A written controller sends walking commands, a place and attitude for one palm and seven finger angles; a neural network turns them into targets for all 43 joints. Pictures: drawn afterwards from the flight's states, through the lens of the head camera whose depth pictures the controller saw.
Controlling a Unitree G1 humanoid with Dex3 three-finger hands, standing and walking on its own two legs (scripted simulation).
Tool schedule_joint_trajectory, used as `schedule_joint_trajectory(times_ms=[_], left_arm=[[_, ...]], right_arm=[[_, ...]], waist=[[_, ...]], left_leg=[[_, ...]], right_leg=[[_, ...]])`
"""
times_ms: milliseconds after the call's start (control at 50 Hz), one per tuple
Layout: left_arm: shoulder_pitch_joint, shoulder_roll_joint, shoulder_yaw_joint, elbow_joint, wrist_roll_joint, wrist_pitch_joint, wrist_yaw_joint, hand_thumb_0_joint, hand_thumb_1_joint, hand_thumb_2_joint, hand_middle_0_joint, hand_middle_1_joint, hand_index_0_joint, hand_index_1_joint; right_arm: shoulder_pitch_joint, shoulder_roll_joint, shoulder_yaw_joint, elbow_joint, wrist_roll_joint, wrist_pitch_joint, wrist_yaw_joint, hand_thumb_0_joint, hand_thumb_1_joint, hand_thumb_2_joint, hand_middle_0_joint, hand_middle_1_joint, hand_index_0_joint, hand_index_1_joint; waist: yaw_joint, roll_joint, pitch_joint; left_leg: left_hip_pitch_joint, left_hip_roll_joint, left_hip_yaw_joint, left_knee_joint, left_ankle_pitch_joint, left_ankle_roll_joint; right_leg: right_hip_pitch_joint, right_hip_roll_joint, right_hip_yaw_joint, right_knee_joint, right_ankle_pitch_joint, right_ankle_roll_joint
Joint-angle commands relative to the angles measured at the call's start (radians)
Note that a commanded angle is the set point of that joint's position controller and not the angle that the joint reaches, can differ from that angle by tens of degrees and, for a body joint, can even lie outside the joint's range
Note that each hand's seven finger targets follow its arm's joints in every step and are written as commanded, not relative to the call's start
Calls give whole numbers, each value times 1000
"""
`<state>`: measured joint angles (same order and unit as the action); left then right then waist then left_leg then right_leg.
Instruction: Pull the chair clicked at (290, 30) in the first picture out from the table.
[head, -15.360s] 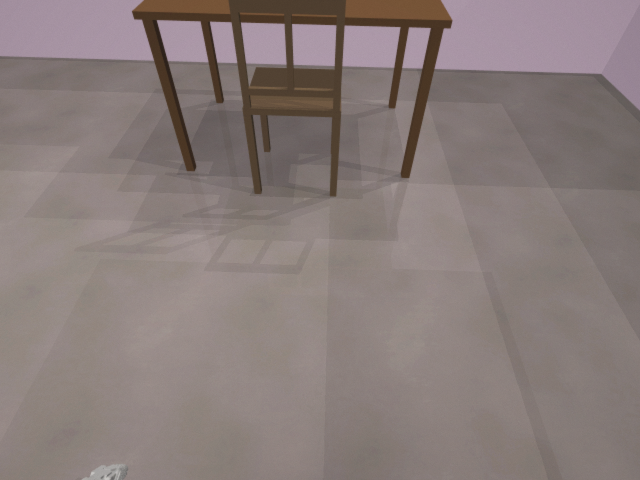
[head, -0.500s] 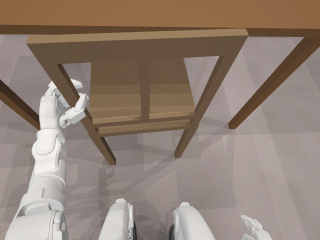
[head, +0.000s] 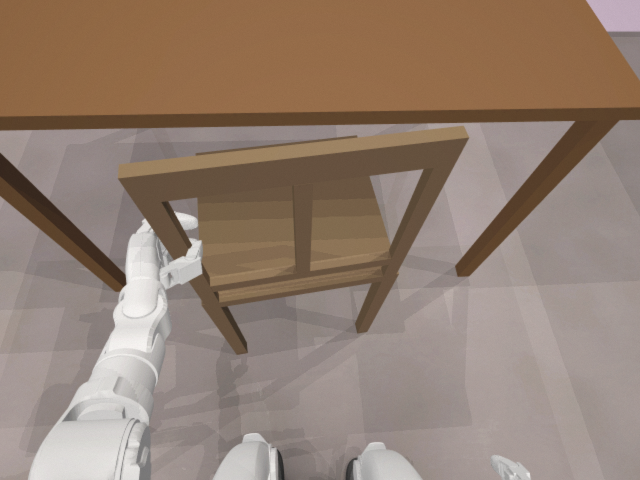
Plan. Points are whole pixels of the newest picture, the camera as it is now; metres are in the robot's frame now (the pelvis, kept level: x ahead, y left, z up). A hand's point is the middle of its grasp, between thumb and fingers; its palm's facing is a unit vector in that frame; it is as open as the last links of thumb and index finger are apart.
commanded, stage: step backward, pulling the chair out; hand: left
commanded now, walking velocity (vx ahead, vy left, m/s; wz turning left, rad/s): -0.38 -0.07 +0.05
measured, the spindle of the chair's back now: (302, 231) +0.46 +0.02 -0.06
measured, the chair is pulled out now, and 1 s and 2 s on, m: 0.03 0.10 0.10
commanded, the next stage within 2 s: none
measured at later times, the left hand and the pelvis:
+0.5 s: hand (216, 307) +0.33 +0.13 -0.04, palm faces +0.12 -0.98 -0.18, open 5.7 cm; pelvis -0.05 -0.02 +0.02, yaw -1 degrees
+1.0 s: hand (223, 323) +0.31 +0.12 -0.04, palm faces +0.07 -0.98 -0.20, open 5.6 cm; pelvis -0.07 -0.02 +0.02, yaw +0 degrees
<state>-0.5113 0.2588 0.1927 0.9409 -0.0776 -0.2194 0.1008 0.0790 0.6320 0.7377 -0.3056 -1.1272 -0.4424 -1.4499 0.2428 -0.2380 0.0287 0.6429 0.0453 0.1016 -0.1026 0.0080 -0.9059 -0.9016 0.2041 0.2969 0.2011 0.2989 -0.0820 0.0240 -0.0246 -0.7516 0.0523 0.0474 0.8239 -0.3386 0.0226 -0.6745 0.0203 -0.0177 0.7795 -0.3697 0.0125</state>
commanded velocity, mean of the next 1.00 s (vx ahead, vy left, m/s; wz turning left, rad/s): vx -0.38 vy -0.03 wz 0.08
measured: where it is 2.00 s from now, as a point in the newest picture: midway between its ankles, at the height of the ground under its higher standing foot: outside the picture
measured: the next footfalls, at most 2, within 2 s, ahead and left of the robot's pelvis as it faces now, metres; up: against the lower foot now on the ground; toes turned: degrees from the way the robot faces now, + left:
none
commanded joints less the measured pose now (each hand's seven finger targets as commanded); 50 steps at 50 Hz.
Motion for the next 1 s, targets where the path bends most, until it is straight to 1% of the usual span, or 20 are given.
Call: schedule_joint_trajectory(times_ms=[0, 80, 100, 120, 200, 240, 300, 320, 400, 420, 500, 520, 540, 580, 620, 660, 760, 840, 880, 980], left_arm=[[-323, 218, -48, -75, 79, -15, 13, 0, 900, 900, -500, -1450, -500, -1450], [-279, 189, -66, -64, 67, -29, -3, 0, 900, 900, -500, -1450, -500, -1450], [-264, 194, -58, -65, 66, -30, -5, 0, 900, 900, -500, -1450, -500, -1450], [-247, 197, -51, -67, 63, -30, -9, 0, 900, 900, -500, -1450, -500, -1450], [-227, 185, -63, -107, 56, -39, -17, 0, 900, 900, -500, -1450, -500, -1450], [-229, 199, -53, -111, 55, -41, -13, 0, 900, 900, -500, -1450, -500, -1450], [-272, 192, -67, -106, 53, -50, -6, 0, 900, 900, -500, -1450, -500, -1450], [-268, 214, -51, -92, 56, -51, 1, 0, 900, 900, -500, -1450, -500, -1450], [-309, 198, -77, -77, 51, -66, 15, 0, 900, 900, -500, -1450, -500, -1450], [-312, 225, -62, -69, 51, -70, 22, 0, 900, 900, -500, -1450, -500, -1450], [-331, 211, -82, -55, 53, -80, 36, 0, 900, 900, -500, -1450, -500, -1450], [-331, 240, -64, -49, 54, -81, 42, 0, 900, 900, -500, -1450, -500, -1450], [-338, 225, -80, -50, 53, -82, 44, 0, 900, 900, -500, -1450, -500, -1450], [-343, 216, -89, -48, 51, -82, 48, 0, 900, 900, -500, -1450, -500, -1450], [-341, 233, -79, -40, 53, -80, 55, 0, 900, 900, -500, -1450, -500, -1450], [-340, 196, -108, -41, 51, -82, 52, 0, 900, 900, -500, -1450, -500, -1450], [-329, 164, -124, -58, 45, -84, 45, 0, 900, 900, -500, -1450, -500, -1450], [-328, 164, -119, -68, 45, -80, 39, 0, 900, 900, -500, -1450, -500, -1450], [-340, 160, -122, -75, 44, -80, 34, 0, 900, 900, -500, -1450, -500, -1450], [-337, 179, -108, -74, 49, -80, 33, 0, 900, 900, -500, -1450, -500, -1450]], right_arm=[[100, -172, -87, -29, -15, -4, -15, 0, -900, -900, 200, 300, 200, 300], [74, -168, -97, -25, -20, -5, -11, 0, -900, -900, 200, 300, 200, 300], [69, -168, -100, -24, -21, -7, -10, 0, -900, -900, 200, 300, 200, 300], [59, -169, -103, -27, -21, -10, -11, 0, -900, -900, 200, 300, 200, 300], [31, -165, -109, -34, -21, -16, -11, 0, -900, -900, 200, 300, 200, 300], [25, -168, -110, -31, -22, -19, -15, 0, -900, -900, 200, 300, 200, 300], [15, -164, -108, -21, -15, -30, -20, 0, -900, -900, 200, 300, 200, 300], [14, -169, -109, -16, -14, -32, -23, 0, -900, -900, 200, 300, 200, 300], [4, -156, -99, 6, -2, -51, -26, 0, -900, -900, 200, 300, 200, 300], [6, -164, -100, 12, 1, -55, -28, 0, -900, -900, 200, 300, 200, 300], [-6, -151, -93, 28, 7, -76, -27, 0, -900, -900, 200, 300, 200, 300], [-6, -160, -96, 30, 8, -78, -29, 0, -900, -900, 200, 300, 200, 300], [-9, -154, -92, 31, 9, -81, -28, 0, -900, -900, 200, 300, 200, 300], [-18, -154, -89, 31, 13, -87, -28, 0, -900, -900, 200, 300, 200, 300], [-14, -166, -91, 35, 14, -91, -29, 0, -900, -900, 200, 300, 200, 300], [-18, -166, -88, 36, 15, -97, -32, 0, -900, -900, 200, 300, 200, 300], [-23, -172, -92, 39, 12, -113, -36, 0, -900, -900, 200, 300, 200, 300], [-26, -170, -97, 36, 4, -119, -35, 0, -900, -900, 200, 300, 200, 300], [-27, -166, -96, 32, 4, -122, -34, 0, -900, -900, 200, 300, 200, 300], [-24, -159, -97, 34, 3, -130, -35, 0, -900, -900, 200, 300, 200, 300]], waist=[[-7, 159, -451], [11, 229, -423], [12, 221, -418], [16, 176, -427], [16, 186, -403], [15, 164, -393], [5, 141, -366], [2, 129, -352], [-5, 73, -351], [-6, 76, -341], [-9, 15, -335], [-8, 14, -327], [-8, 11, -325], [-5, -20, -314], [-3, -11, -313], [0, 19, -305], [12, 110, -328], [19, 157, -313], [18, 142, -311], [14, 48, -326]], left_leg=[[516, 82, -108, -115, 651, 16], [568, 114, -140, -182, 694, 20], [569, 120, -145, -198, 675, 21], [564, 125, -154, -212, 672, 26], [544, 139, -148, -256, 564, 31], [521, 141, -148, -271, 519, 35], [482, 131, -130, -284, 392, 35], [464, 126, -126, -288, 347, 36], [442, 90, -97, -278, 219, 27], [448, 80, -90, -274, 187, 24], [474, 42, -56, -252, 129, 8], [482, 37, -51, -247, 114, 6], [484, 32, -47, -250, 96, 3], [483, 21, -37, -250, 84, 1], [496, 20, -45, -258, 88, -1], [500, 40, -76, -299, 113, 6], [506, 103, -149, -376, 161, 37], [479, 131, -165, -380, 175, 45], [467, 125, -154, -362, 159, 42], [460, 97, -122, -307, 143, 26]], right_leg=[[160, -14, 32, -127, 490, 22], [165, 7, 22, -154, 350, 8], [170, 11, 21, -159, 315, 5], [192, 19, 18, -160, 313, 6], [220, 16, 24, -174, 252, 0], [244, 12, 28, -181, 258, 0], [256, 2, 38, -205, 254, 2], [257, -1, 45, -213, 250, 4], [282, -31, 75, -265, 247, 13], [268, -41, 83, -285, 222, 14], [273, -84, 114, -353, 189, 28], [261, -92, 123, -369, 169, 29], [269, -103, 131, -382, 154, 35], [282, -113, 140, -404, 137, 42], [275, -115, 135, -406, 125, 39], [281, -93, 105, -379, 124, 30], [293, -28, 60, -267, 119, 10], [298, -21, 58, -213, 113, -4], [300, -25, 65, -217, 116, -9], [306, -58, 99, -266, 134, -4]])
